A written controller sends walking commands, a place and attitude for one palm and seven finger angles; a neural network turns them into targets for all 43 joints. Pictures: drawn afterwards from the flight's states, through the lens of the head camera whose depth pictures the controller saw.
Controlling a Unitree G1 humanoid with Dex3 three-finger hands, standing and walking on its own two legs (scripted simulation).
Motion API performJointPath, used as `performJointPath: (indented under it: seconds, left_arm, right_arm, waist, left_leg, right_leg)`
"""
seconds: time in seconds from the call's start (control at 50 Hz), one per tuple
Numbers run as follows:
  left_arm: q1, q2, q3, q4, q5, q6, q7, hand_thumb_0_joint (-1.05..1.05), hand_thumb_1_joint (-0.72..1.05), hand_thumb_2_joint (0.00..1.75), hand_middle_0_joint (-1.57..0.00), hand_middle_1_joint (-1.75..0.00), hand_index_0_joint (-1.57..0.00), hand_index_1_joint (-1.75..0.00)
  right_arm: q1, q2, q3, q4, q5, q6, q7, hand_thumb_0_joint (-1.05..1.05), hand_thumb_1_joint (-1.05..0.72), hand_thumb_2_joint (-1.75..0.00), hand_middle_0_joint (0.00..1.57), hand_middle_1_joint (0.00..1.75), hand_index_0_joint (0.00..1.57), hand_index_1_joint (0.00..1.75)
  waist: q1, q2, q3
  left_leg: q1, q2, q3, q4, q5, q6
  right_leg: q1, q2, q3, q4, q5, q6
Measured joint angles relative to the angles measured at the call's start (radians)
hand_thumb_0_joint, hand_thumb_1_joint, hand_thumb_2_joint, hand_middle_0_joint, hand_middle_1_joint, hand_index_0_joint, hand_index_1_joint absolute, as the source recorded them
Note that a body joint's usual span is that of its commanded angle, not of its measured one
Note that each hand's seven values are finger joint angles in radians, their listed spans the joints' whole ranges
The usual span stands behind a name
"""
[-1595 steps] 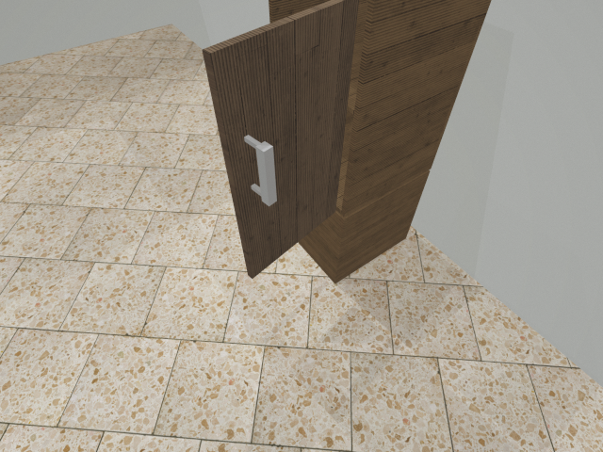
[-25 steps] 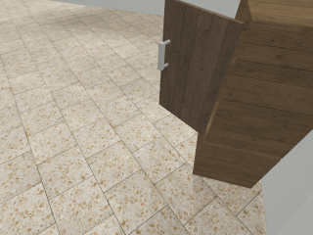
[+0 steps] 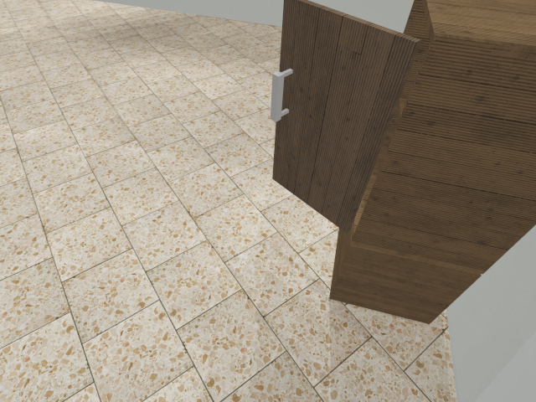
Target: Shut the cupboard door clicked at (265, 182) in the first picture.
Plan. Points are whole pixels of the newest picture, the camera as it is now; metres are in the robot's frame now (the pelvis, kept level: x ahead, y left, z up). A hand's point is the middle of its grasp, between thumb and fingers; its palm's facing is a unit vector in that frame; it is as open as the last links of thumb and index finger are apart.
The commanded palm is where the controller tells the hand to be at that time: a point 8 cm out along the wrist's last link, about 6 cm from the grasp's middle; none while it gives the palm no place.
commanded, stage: walk to a spot facing it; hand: left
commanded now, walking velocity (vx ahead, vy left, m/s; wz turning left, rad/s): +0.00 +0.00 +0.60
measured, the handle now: (282, 95) +0.86 +0.00 +0.01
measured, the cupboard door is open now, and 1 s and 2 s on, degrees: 59 59 59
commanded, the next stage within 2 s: none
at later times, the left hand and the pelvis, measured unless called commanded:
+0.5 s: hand out of the picture +0.00 +0.24 -0.19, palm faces +0.26 -0.94 -0.23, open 7.4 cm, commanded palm none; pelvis -0.02 +0.02 -0.01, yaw +14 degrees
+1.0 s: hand out of the picture -0.04 +0.17 -0.16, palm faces +0.50 -0.80 -0.32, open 7.4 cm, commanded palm none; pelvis +0.00 -0.05 -0.01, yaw +33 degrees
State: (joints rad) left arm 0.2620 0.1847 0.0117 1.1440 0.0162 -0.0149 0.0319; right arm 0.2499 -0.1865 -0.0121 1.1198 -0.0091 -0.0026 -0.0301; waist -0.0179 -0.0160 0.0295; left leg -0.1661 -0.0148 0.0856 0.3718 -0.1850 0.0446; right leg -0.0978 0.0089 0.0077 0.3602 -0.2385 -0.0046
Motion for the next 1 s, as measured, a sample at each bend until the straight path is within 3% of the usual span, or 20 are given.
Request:
performJointPath:
  seconds: [0.24, 0.32, 0.34, 0.36, 0.42, 0.52, 0.62, 0.74, 0.8, 0.86, 0.88, 0.94, 1.0]
  left_arm:
    - [-0.034, 0.005, 0.04, -0.094, 0.005, 0.026, 0.004, 0.01, 0.9, 0.89, -0.2, -0.3, -0.2, -0.3]
    - [-0.038, 0.02, 0.056, -0.125, 0.013, 0.033, 0.008, 0.01, 0.9, 0.89, -0.2, -0.3, -0.2, -0.3]
    - [-0.04, 0.027, 0.059, -0.131, 0.014, 0.036, 0.008, 0.01, 0.9, 0.89, -0.2, -0.3, -0.2, -0.3]
    - [-0.045, 0.034, 0.063, -0.137, 0.011, 0.041, 0.007, 0.01, 0.9, 0.89, -0.2, -0.3, -0.2, -0.3]
    - [-0.07, 0.04, 0.068, -0.153, 0.008, 0.066, 0.007, 0.01, 0.9, 0.89, -0.2, -0.3, -0.2, -0.3]
    - [-0.104, 0.053, 0.075, -0.186, 0.015, 0.065, -0.008, 0.01, 0.9, 0.89, -0.2, -0.3, -0.2, -0.3]
    - [-0.121, 0.078, 0.08, -0.221, 0.018, 0.056, -0.013, 0.01, 0.9, 0.89, -0.2, -0.3, -0.2, -0.3]
    - [-0.134, 0.087, 0.074, -0.239, 0.016, 0.062, -0.013, 0.01, 0.9, 0.9, -0.2, -0.3, -0.2, -0.3]
    - [-0.139, 0.078, 0.066, -0.25, 0.012, 0.061, -0.012, 0.01, 0.9, 0.9, -0.2, -0.3, -0.2, -0.3]
    - [-0.124, 0.07, 0.058, -0.267, 0.007, 0.048, -0.013, 0.01, 0.9, 0.9, -0.2, -0.3, -0.2, -0.3]
    - [-0.109, 0.074, 0.057, -0.275, 0.01, 0.04, -0.012, 0.01, 0.9, 0.89, -0.2, -0.3, -0.2, -0.3]
    - [-0.094, 0.042, 0.047, -0.256, 0.015, 0.045, -0.002, 0.01, 0.9, 0.89, -0.2, -0.3, -0.2, -0.3]
    - [-0.066, 0.022, 0.042, -0.244, 0.013, 0.041, 0.003, 0.01, 0.9, 0.89, -0.2, -0.3, -0.2, -0.3]
  right_arm:
    - [-0.003, 0.014, -0.02, -0.063, -0.003, 0.047, 0.022, 0.0, -0.91, -0.9, 0.2, 0.3, 0.2, 0.3]
    - [-0.006, 0.013, -0.035, -0.092, -0.005, 0.064, 0.031, 0.0, -0.91, -0.9, 0.2, 0.3, 0.2, 0.3]
    - [-0.004, 0.012, -0.037, -0.101, -0.004, 0.063, 0.035, 0.0, -0.91, -0.9, 0.2, 0.3, 0.2, 0.3]
    - [-0.004, 0.011, -0.038, -0.11, -0.005, 0.058, 0.037, 0.0, -0.91, -0.9, 0.2, 0.3, 0.2, 0.3]
    - [-0.016, 0.001, -0.039, -0.133, -0.014, 0.045, 0.03, 0.0, -0.91, -0.9, 0.2, 0.3, 0.2, 0.3]
    - [-0.021, -0.012, -0.036, -0.16, -0.016, 0.04, 0.017, 0.0, -0.91, -0.9, 0.2, 0.3, 0.2, 0.3]
    - [-0.019, -0.015, -0.039, -0.169, -0.013, 0.039, 0.018, 0.0, -0.91, -0.9, 0.2, 0.3, 0.2, 0.3]
    - [-0.021, -0.027, -0.052, -0.184, -0.016, 0.049, 0.024, 0.0, -0.9, -0.9, 0.2, 0.3, 0.2, 0.3]
    - [-0.026, -0.039, -0.061, -0.192, -0.018, 0.057, 0.026, 0.0, -0.9, -0.9, 0.2, 0.3, 0.2, 0.3]
    - [-0.026, -0.051, -0.071, -0.198, -0.014, 0.068, 0.028, 0.0, -0.9, -0.9, 0.2, 0.3, 0.2, 0.3]
    - [-0.026, -0.05, -0.076, -0.201, -0.009, 0.072, 0.03, 0.0, -0.9, -0.9, 0.2, 0.3, 0.2, 0.3]
    - [-0.046, -0.074, -0.093, -0.196, -0.012, 0.08, 0.035, 0.0, -0.91, -0.9, 0.2, 0.3, 0.2, 0.3]
    - [-0.051, -0.082, -0.092, -0.202, -0.014, 0.078, 0.046, 0.0, -0.91, -0.9, 0.2, 0.3, 0.2, 0.3]
  waist:
    - [-0.004, 0.014, 0.041]
    - [-0.011, 0.003, 0.066]
    - [-0.014, -0.007, 0.069]
    - [-0.013, -0.023, 0.073]
    - [-0.004, -0.027, 0.084]
    - [-0.01, -0.006, 0.077]
    - [-0.011, -0.003, 0.058]
    - [-0.024, 0.011, 0.043]
    - [-0.029, 0.028, 0.044]
    - [-0.024, 0.037, 0.037]
    - [-0.015, 0.021, 0.027]
    - [-0.014, 0.058, 0.047]
    - [-0.018, 0.052, 0.058]
  left_leg:
    - [-0.141, -0.028, -0.085, 0.194, -0.061, -0.007]
    - [-0.189, 0.004, -0.052, 0.338, -0.204, -0.047]
    - [-0.183, 0.012, -0.04, 0.317, -0.162, -0.047]
    - [-0.186, -0.001, -0.032, 0.312, -0.116, -0.021]
    - [-0.193, -0.023, -0.039, 0.292, -0.103, 0.037]
    - [-0.172, -0.039, -0.092, 0.141, -0.007, 0.038]
    - [-0.169, -0.048, -0.153, 0.056, 0.055, 0.03]
    - [-0.192, -0.063, -0.232, 0.051, 0.073, 0.007]
    - [-0.21, -0.073, -0.275, 0.066, 0.074, -0.012]
    - [-0.239, -0.096, -0.309, 0.108, 0.061, -0.038]
    - [-0.266, -0.113, -0.297, 0.158, 0.006, -0.048]
    - [-0.361, -0.103, -0.237, 0.489, -0.22, -0.07]
    - [-0.396, -0.062, -0.155, 0.713, -0.237, -0.089]
  right_leg:
    - [-0.087, -0.028, -0.097, 0.16, -0.087, 0.0]
    - [-0.091, -0.05, -0.154, 0.228, -0.134, 0.008]
    - [-0.096, -0.063, -0.166, 0.256, -0.152, 0.015]
    - [-0.115, -0.085, -0.171, 0.302, -0.167, 0.021]
    - [-0.235, -0.07, -0.091, 0.555, -0.283, 0.032]
    - [-0.371, -0.05, -0.014, 0.737, -0.151, 0.053]
    - [-0.399, -0.053, 0.021, 0.698, -0.094, 0.076]
    - [-0.351, -0.032, 0.029, 0.556, -0.14, 0.083]
    - [-0.302, -0.007, 0.026, 0.437, -0.167, 0.074]
    - [-0.207, 0.01, 0.02, 0.222, -0.117, 0.055]
    - [-0.18, -0.001, 0.033, 0.144, -0.1, 0.031]
    - [-0.168, -0.002, -0.006, 0.164, -0.071, -0.01]
    - [-0.13, -0.033, -0.036, 0.144, -0.072, -0.017]
